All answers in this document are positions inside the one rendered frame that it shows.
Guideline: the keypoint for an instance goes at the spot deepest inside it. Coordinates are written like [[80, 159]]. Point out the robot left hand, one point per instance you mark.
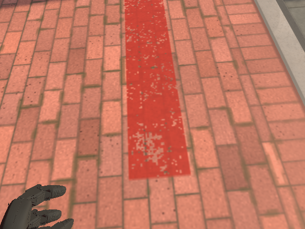
[[20, 215]]

